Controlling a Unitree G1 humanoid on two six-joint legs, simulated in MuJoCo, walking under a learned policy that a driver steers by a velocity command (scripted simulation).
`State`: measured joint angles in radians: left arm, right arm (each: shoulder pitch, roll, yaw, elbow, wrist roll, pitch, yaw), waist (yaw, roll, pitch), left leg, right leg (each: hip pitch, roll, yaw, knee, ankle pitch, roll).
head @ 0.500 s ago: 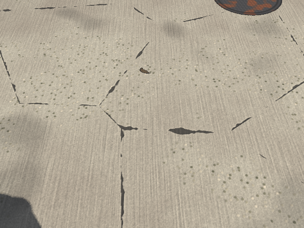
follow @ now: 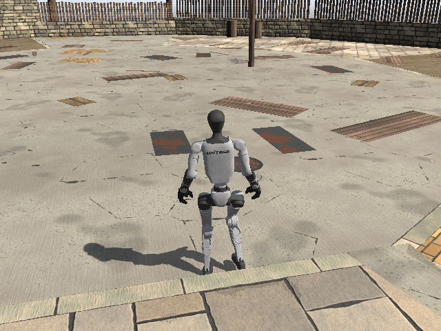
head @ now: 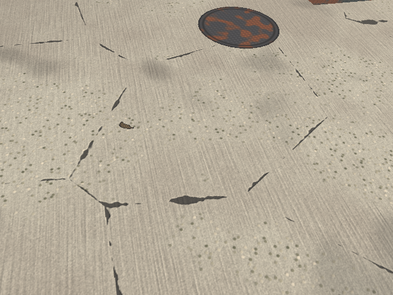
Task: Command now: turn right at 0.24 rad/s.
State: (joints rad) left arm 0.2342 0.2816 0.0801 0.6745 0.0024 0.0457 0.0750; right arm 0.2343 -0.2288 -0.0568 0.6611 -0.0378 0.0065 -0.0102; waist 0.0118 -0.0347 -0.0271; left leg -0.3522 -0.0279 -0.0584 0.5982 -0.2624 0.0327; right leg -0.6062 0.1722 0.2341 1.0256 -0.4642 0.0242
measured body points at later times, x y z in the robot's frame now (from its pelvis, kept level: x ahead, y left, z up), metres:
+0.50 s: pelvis +0.08 +0.00 +0.01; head +0.09 -0.02 +0.46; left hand +0.15 +0.26 -0.10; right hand +0.18 -0.28 -0.11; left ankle +0.09 +0.12 -0.67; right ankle +0.02 -0.11 -0.73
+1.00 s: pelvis +0.34 +0.07 +0.01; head +0.37 +0.08 +0.46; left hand +0.47 +0.34 -0.11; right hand +0.41 -0.20 -0.10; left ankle +0.36 +0.15 -0.73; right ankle +0.38 -0.10 -0.65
